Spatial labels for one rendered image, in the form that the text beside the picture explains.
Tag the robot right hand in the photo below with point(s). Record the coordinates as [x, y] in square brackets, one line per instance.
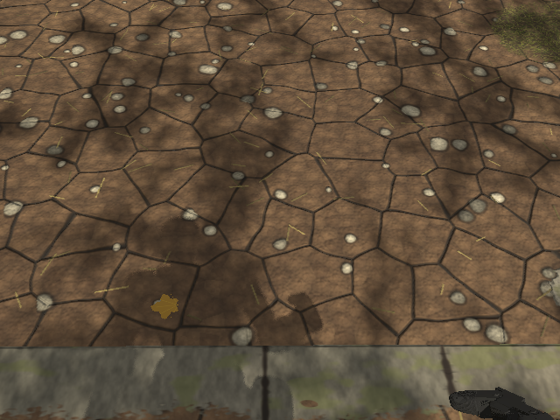
[498, 404]

